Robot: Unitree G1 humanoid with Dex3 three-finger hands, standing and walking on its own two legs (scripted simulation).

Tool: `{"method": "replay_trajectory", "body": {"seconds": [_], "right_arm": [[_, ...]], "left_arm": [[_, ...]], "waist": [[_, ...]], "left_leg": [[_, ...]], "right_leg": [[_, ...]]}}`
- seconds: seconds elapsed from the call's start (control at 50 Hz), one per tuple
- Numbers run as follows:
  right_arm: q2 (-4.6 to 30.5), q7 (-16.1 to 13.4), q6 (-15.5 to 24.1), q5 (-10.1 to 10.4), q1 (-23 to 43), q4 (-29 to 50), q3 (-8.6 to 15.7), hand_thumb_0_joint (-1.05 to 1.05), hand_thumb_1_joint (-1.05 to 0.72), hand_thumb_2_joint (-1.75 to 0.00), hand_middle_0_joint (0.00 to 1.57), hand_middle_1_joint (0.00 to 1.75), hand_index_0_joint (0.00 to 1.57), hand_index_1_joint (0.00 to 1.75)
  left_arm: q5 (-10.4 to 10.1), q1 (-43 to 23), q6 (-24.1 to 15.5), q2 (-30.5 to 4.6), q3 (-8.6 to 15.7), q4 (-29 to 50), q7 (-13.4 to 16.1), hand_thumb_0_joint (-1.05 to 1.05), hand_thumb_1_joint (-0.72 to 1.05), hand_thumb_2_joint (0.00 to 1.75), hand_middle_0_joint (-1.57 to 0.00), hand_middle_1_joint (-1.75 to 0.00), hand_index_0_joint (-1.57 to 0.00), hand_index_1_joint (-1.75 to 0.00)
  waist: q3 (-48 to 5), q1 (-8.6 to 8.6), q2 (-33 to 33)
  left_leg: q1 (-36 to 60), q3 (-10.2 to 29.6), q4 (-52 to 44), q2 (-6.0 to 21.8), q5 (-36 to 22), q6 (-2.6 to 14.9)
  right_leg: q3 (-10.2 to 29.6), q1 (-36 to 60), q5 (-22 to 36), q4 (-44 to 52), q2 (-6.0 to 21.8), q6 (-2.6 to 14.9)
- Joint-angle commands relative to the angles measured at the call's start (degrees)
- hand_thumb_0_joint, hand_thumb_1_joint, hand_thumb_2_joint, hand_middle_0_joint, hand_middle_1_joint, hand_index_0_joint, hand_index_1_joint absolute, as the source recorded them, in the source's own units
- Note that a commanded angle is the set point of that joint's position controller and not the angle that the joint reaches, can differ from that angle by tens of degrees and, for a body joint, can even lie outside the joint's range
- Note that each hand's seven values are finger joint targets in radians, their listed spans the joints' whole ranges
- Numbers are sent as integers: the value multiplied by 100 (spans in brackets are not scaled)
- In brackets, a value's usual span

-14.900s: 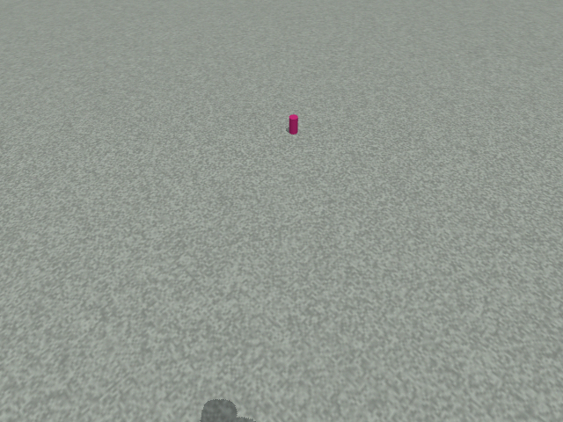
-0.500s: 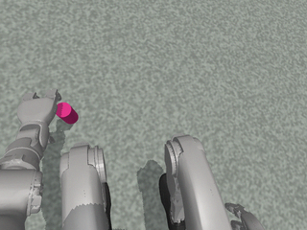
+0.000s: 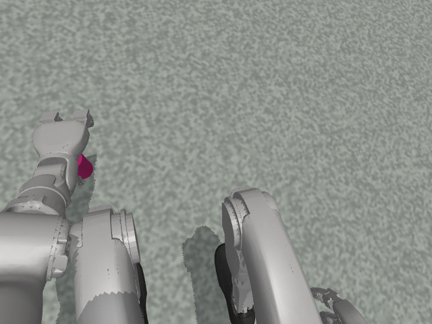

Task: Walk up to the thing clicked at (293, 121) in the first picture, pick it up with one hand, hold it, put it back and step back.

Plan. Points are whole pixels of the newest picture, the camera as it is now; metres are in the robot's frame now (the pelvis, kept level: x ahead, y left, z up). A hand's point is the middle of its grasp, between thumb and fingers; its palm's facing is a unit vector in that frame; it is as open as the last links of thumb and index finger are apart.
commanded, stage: close in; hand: left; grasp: from above
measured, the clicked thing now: (76, 164) +0.45 +0.26 -0.28
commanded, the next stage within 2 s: rest palm in 0.44 s
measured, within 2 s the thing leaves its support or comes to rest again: neither
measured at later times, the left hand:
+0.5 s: hand (73, 164) +0.43 +0.24 -0.19, palm faces -0.46 -0.09 -0.88, open 13.1 cm
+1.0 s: hand (75, 166) +0.44 +0.25 -0.23, palm faces -0.47 -0.09 -0.88, open 13.4 cm
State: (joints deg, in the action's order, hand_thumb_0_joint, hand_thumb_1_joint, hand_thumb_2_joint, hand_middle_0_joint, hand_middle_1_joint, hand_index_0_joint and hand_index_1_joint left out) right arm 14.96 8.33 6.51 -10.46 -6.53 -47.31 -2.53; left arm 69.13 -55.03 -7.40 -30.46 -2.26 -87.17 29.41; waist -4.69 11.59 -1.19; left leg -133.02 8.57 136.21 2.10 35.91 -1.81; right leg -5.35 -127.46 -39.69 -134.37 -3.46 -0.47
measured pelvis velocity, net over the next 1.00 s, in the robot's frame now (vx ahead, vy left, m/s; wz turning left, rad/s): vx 0.01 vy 0.00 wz -0.05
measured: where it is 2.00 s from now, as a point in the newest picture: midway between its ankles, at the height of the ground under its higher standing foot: (188, 309)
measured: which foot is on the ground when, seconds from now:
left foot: down 0.00-1.00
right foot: down 0.00-1.00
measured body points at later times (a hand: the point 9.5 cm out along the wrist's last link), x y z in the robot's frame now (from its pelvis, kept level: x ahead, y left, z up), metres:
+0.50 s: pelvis +0.00 +0.00 -0.01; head +0.23 +0.05 +0.38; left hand +0.45 +0.24 -0.14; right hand +0.05 -0.26 -0.13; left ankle +0.09 +0.14 -0.30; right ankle +0.10 -0.11 -0.30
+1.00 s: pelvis +0.01 +0.00 -0.02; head +0.25 +0.07 +0.35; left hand +0.46 +0.25 -0.18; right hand +0.05 -0.25 -0.13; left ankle +0.09 +0.14 -0.30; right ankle +0.10 -0.11 -0.30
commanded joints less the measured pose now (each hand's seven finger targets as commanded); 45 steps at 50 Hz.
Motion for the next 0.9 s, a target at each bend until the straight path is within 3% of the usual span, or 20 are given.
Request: {"method": "replay_trajectory", "body": {"seconds": [0.0,0.08,0.14,0.2,0.24,0.28,0.3,0.34,0.44,0.46,0.52,0.54,0.6,0.64,0.68,0.7,0.72,0.76,0.84,0.88], "right_arm": [[1298,44,12,27,-998,147,365,0,-91,-90,20,30,20,30],[1275,158,-19,50,-1025,248,369,0,-90,-90,20,30,20,30],[1243,219,-9,67,-1061,225,332,0,-90,-90,20,30,20,30],[1216,224,35,79,-1179,191,348,0,-90,-90,20,30,20,30],[1199,208,46,105,-1165,151,349,0,-90,-90,20,30,20,30],[1228,211,101,81,-1264,141,340,0,-90,-90,20,30,20,30],[1264,196,107,87,-1295,115,339,0,-90,-90,20,30,20,30],[1296,161,129,73,-1277,99,327,0,-90,-90,20,30,20,30],[1319,156,136,11,-1250,87,314,0,-90,-90,20,30,20,30],[1298,189,158,-40,-1193,77,296,0,-90,-90,20,30,20,30],[1367,211,182,-66,-1173,84,307,0,-90,-90,20,30,20,30],[1352,252,200,-113,-1139,67,270,0,-90,-90,20,30,20,30],[1389,290,211,-107,-1049,74,255,0,-90,-90,20,30,20,30],[1372,325,243,-151,-1015,102,203,0,-90,-90,20,30,20,30],[1403,333,258,-148,-1048,113,171,0,-90,-90,20,30,20,30],[1349,373,293,-207,-1048,97,118,0,-90,-90,20,30,20,30],[1433,363,305,-175,-1040,103,143,0,-90,-90,20,30,20,30],[1421,417,377,-228,-1002,138,88,0,-90,-90,20,30,20,30],[1479,477,473,-265,-1064,75,2,0,-90,-90,20,30,20,30],[1476,551,536,-319,-975,113,-46,0,-90,-90,20,30,20,30]], "left_arm": [[37,-1544,300,-886,263,279,415,0,-42,96,-21,-95,-20,-95],[-23,-1331,483,-1146,614,542,428,0,-40,95,-23,-90,-22,-91],[-199,-1111,561,-759,349,-47,258,0,-41,89,-19,-92,-19,-91],[-374,-1480,406,-1056,406,498,49,0,-45,91,-17,-93,-17,-93],[-438,-1452,288,-833,230,537,-18,0,-46,93,-16,-96,-16,-95],[-446,-1667,133,-618,53,515,-64,0,-43,93,-17,-96,-18,-95],[-450,-1719,49,-733,96,624,-43,0,-41,95,-19,-97,-19,-96],[-362,-1809,-79,-978,193,746,48,0,-41,94,-19,-96,-20,-96],[-121,-1685,-121,-810,174,533,334,0,-36,102,-22,-100,-22,-100],[-82,-1728,-110,-760,126,313,395,0,-34,102,-23,-100,-23,-100],[-15,-1647,-47,-946,328,328,547,0,-32,103,-25,-98,-24,-98],[50,-1678,-7,-853,201,143,553,0,-37,102,-22,-96,-21,-97],[-39,-1639,12,-961,310,54,574,0,-43,98,-18,-94,-16,-95],[-19,-1481,52,-914,230,-325,551,0,-44,99,-16,-97,-15,-97],[-76,-1614,-7,-1179,411,-97,590,0,-45,102,-15,-98,-14,-99],[-57,-1592,-10,-1015,287,-298,580,0,-44,101,-16,-97,-15,-98],[-63,-1606,-54,-1181,400,-81,615,0,-45,100,-14,-98,-14,-98],[-73,-1609,-76,-1019,259,-286,595,0,-43,99,-15,-97,-15,-98],[-92,-1626,-223,-1256,358,-68,675,0,-45,99,-13,-101,-12,-101],[-57,-1520,-240,-1141,228,-495,693,0,-45,97,-12,-102,-12,-101]], "waist": [[-3675,18,1587],[-3827,-142,1474],[-3261,166,806],[-3447,146,792],[-3535,166,708],[-3340,373,749],[-3484,300,757],[-3566,181,951],[-3605,213,1355],[-3410,320,1249],[-3483,187,1459],[-3308,329,1478],[-3206,286,1396],[-2887,407,1153],[-3193,299,1252],[-3024,485,1120],[-3158,342,1189],[-2965,523,1207],[-3269,429,1451],[-2890,614,1383]], "left_leg": [[2959,-676,-1293,-98,-454,275],[2786,-748,-1255,-110,-588,346],[2075,-717,-1134,-118,-380,440],[2033,-666,-1072,-113,-328,450],[2090,-629,-1041,-93,-330,420],[2138,-598,-996,-92,-239,388],[2185,-591,-972,-91,-312,378],[2289,-603,-986,-105,-307,350],[2720,-603,-1021,-94,-469,275],[2581,-587,-974,-93,-372,281],[2814,-598,-1027,-82,-479,261],[2734,-602,-964,-73,-479,265],[2546,-552,-1017,-85,-299,283],[2338,-542,-894,-72,-201,316],[2339,-537,-827,-69,-395,323],[2246,-543,-735,-73,-378,335],[2352,-522,-811,-72,-356,328],[2370,-500,-722,-56,-340,323],[2551,-458,-672,-55,-533,286],[2384,-431,-613,-42,-439,287]], "right_leg": [[-390,1563,1096,1522,-161,291],[-291,1916,1228,1587,-171,252],[-235,1937,1033,1693,-212,185],[-127,2155,873,1723,-192,186],[-117,2211,794,1731,-220,197],[-192,2036,746,1694,-216,208],[-188,2129,804,1693,-227,210],[-225,2044,790,1645,-205,222],[-403,1755,1101,1449,-209,253],[-412,1679,1006,1437,-215,251],[-499,1578,1152,1381,-184,245],[-504,1557,1204,1351,-197,236],[-525,1506,983,1383,-218,244],[-477,1501,883,1397,-238,224],[-423,1761,1047,1379,-245,212],[-420,1761,1055,1338,-239,194],[-478,1712,1017,1370,-254,193],[-526,1628,1066,1316,-256,182],[-592,1796,1258,1220,-273,184],[-623,1719,1232,1161,-294,179]]}}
